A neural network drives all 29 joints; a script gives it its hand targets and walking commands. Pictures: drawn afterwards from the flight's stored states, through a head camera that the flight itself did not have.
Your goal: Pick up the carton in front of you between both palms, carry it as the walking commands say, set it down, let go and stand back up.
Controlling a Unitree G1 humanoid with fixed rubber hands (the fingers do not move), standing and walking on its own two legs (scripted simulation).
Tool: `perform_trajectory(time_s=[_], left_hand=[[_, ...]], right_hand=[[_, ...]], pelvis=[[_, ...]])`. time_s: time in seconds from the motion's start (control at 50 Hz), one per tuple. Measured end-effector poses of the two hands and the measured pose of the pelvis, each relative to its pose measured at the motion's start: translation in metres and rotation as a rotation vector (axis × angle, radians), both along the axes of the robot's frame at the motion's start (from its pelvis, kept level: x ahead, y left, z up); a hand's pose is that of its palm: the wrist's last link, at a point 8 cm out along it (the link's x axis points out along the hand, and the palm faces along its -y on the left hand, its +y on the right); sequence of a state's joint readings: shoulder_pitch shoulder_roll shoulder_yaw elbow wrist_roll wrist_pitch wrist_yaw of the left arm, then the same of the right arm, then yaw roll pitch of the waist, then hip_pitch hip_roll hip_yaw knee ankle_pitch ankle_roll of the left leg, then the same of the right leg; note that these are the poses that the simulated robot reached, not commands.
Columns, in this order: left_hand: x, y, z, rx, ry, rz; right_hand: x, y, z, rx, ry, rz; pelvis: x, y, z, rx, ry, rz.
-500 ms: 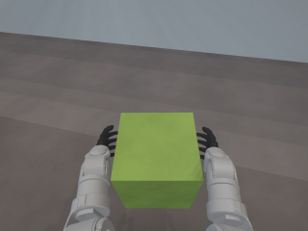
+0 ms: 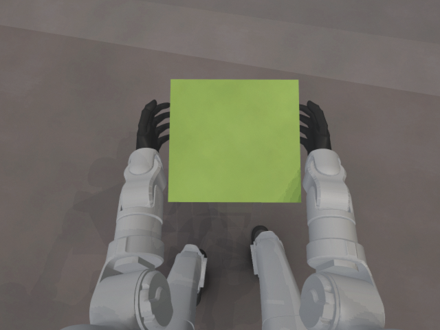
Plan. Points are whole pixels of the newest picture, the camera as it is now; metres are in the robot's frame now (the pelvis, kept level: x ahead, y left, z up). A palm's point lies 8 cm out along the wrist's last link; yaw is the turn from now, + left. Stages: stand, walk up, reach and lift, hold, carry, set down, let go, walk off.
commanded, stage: set down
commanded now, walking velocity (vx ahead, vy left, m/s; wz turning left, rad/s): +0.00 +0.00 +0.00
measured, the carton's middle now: (231, 150) +0.42 -0.02 -0.15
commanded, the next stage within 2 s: none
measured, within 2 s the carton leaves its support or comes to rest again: rests again in 1.80 s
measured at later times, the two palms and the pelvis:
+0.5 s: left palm (179, 142) +0.46 +0.10 -0.21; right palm (308, 141) +0.45 -0.20 -0.22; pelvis -0.01 +0.00 -0.12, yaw +4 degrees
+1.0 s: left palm (199, 143) +0.50 +0.07 -0.36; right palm (302, 145) +0.48 -0.23 -0.37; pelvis -0.04 +0.00 -0.23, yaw +6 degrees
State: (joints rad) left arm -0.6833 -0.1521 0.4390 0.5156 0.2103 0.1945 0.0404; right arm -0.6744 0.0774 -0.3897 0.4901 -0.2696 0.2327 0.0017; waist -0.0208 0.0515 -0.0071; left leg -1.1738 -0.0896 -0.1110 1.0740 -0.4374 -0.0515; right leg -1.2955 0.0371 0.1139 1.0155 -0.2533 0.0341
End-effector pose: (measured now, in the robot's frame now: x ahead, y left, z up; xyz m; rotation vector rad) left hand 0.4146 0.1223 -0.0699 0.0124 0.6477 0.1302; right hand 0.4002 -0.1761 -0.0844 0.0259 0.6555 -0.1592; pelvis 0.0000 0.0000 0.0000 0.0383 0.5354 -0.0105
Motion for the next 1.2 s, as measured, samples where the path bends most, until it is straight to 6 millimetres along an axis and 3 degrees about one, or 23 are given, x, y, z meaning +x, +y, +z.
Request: perform_trajectory(time_s=[0.24,0.5,0.98,1.2], left_hand=[[0.025,-0.010,-0.054,-0.022,0.030,0.014],[0.045,-0.026,-0.140,-0.010,0.030,0.003],[0.082,-0.051,-0.283,0.010,0.066,-0.041],[0.090,-0.056,-0.347,0.002,0.108,-0.052]], right_hand=[[0.027,-0.010,-0.050,0.001,0.029,0.001],[0.047,-0.027,-0.136,-0.010,0.030,0.005],[0.075,-0.052,-0.279,-0.025,0.070,-0.005],[0.084,-0.057,-0.338,-0.048,0.114,0.006]], pelvis=[[0.003,0.008,-0.051,0.007,0.176,0.019],[-0.014,0.001,-0.117,0.030,0.280,0.035],[-0.041,-0.005,-0.222,0.049,0.268,0.060],[-0.042,-0.004,-0.256,0.030,0.208,0.101]])
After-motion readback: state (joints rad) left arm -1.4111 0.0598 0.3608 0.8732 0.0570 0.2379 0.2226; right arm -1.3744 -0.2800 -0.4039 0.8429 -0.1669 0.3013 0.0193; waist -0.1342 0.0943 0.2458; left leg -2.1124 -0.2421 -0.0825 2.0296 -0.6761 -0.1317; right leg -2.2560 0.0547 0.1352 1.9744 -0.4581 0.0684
